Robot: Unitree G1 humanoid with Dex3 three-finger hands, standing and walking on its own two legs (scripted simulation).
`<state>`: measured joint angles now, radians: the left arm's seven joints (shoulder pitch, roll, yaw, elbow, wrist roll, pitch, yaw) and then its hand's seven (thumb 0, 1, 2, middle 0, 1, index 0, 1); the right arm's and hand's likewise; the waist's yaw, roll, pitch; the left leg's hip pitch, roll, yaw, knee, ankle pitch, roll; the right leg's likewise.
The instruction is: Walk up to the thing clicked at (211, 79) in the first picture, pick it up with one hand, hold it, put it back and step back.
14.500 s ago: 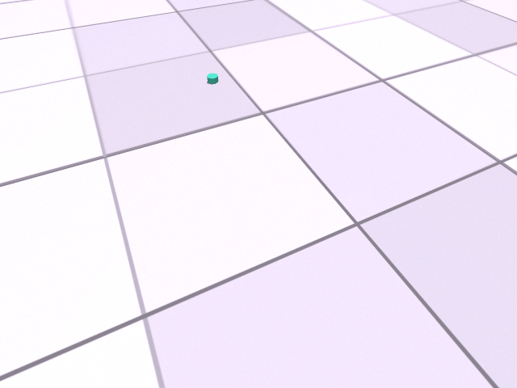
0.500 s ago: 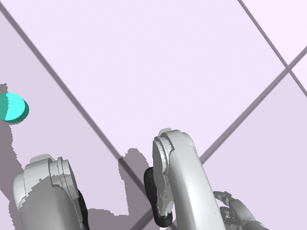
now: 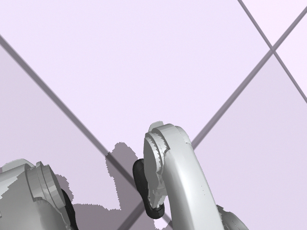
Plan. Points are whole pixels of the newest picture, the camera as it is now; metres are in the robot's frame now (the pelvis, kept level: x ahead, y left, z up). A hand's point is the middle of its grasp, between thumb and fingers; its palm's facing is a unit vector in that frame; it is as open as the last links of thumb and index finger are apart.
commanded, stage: rest palm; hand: left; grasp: from above
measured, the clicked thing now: out of the picture +0.47 +0.33 -0.28
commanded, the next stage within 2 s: close in 0.70 s
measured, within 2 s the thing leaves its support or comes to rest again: neither
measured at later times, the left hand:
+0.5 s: hand out of the picture +0.45 +0.33 -0.23, palm faces -0.44 -0.15 -0.88, open 14.4 cm
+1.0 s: hand out of the picture +0.45 +0.32 -0.24, palm faces -0.42 -0.14 -0.89, open 13.7 cm
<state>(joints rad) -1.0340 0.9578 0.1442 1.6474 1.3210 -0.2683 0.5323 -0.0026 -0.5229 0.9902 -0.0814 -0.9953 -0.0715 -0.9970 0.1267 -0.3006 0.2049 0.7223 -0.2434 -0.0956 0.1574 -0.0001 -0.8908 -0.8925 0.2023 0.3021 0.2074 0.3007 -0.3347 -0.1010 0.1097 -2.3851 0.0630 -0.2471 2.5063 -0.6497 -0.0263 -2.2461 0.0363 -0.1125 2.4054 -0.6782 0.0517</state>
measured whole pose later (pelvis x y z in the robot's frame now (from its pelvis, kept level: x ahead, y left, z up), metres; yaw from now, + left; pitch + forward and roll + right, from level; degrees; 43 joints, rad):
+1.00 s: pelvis +0.00 +0.01 -0.01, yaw -3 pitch +26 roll -13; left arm -1.02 1.01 0.16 1.74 1.28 -0.22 0.63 0.00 -0.43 0.93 -0.12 -0.98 -0.12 -0.97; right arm 0.06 -0.33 0.28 0.70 -0.29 -0.23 0.25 0.00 -0.89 -0.89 0.20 0.30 0.21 0.30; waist -0.37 -0.15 0.17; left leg -2.37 0.07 -0.31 2.57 -0.70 -0.02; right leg -2.21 0.07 -0.15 2.41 -0.69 0.07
